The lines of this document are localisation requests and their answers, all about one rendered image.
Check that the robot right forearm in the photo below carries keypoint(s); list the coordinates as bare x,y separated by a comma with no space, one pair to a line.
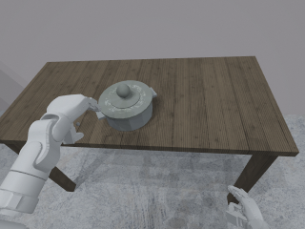
258,224

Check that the lid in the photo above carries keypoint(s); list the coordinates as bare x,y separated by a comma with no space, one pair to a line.
122,108

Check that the robot left hand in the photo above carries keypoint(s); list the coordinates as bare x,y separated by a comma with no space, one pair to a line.
72,106

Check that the robot right hand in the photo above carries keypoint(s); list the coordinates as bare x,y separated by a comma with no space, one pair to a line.
241,215

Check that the robot left upper arm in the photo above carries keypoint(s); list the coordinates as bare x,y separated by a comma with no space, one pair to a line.
5,224

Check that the knob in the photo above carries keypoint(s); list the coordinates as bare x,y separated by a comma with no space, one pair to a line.
123,90

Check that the robot left forearm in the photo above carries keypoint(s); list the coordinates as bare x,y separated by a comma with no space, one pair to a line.
20,189

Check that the table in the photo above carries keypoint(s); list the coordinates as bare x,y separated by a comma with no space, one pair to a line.
213,105

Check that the pot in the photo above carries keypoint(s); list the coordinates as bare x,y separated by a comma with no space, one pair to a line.
131,124

